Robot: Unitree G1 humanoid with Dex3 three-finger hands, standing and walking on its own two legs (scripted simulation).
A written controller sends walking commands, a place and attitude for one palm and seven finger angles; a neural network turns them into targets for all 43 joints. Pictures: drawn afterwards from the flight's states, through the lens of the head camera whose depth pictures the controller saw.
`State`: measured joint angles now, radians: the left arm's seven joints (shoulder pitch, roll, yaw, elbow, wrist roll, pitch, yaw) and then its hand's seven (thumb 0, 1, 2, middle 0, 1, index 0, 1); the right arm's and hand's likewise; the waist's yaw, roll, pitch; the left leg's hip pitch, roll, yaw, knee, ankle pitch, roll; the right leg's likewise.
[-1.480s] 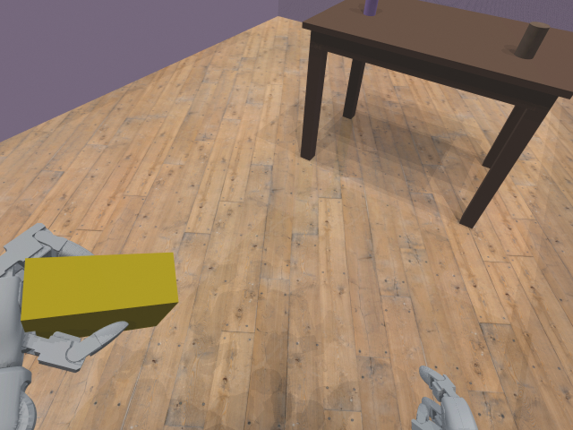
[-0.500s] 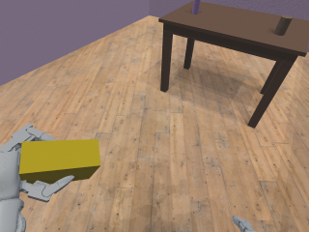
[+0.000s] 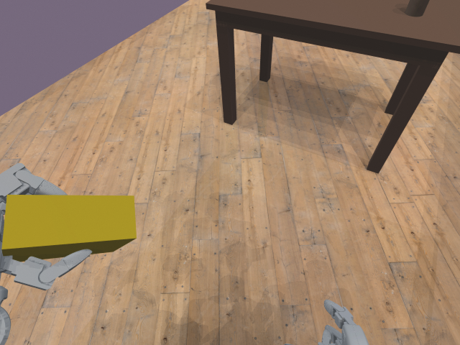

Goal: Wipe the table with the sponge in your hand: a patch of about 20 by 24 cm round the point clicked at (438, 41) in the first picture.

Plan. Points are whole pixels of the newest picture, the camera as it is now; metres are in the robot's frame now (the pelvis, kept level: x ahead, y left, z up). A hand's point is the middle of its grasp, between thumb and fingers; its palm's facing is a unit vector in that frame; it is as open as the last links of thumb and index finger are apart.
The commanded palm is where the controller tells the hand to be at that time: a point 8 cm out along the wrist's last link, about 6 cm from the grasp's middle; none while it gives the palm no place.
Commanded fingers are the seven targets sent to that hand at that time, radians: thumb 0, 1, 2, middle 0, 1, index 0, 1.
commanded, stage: walk to a spot facing it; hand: left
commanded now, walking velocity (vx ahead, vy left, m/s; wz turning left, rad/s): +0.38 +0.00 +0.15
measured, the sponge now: (89, 227) +0.24 +0.20 +0.16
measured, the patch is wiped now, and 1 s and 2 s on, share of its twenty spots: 0.00 0.00 0.00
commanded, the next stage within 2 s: none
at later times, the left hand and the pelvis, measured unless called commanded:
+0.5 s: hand (92, 136) +0.37 +0.23 +0.19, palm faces +0.47 -0.77 -0.44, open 9.8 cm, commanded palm +0.33 +0.26 +0.20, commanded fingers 0.00 0.10 1.30 -1.20 -1.60 -1.20 -1.60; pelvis +0.18 -0.02 +0.01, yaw +2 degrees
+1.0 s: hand (144, 94) +0.51 +0.19 +0.17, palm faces +0.55 -0.72 -0.41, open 9.8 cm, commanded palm +0.44 +0.22 +0.20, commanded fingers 0.00 0.10 1.30 -1.20 -1.60 -1.20 -1.60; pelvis +0.33 -0.08 +0.00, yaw +9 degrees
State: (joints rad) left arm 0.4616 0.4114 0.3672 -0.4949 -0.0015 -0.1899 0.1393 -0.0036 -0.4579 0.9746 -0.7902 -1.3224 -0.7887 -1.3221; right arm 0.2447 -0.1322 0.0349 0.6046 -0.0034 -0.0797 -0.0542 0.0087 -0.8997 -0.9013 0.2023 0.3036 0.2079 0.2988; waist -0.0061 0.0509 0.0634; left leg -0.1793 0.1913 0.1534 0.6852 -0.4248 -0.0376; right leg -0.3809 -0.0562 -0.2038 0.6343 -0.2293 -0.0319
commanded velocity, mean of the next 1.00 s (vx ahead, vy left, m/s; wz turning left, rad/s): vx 0.37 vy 0.00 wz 0.19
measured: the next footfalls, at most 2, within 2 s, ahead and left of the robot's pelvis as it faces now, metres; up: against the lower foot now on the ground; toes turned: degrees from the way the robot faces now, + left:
left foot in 0.52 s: +0.30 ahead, +0.10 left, +0.00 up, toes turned +15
right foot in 0.92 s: +0.41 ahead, -0.19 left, +0.00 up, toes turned -4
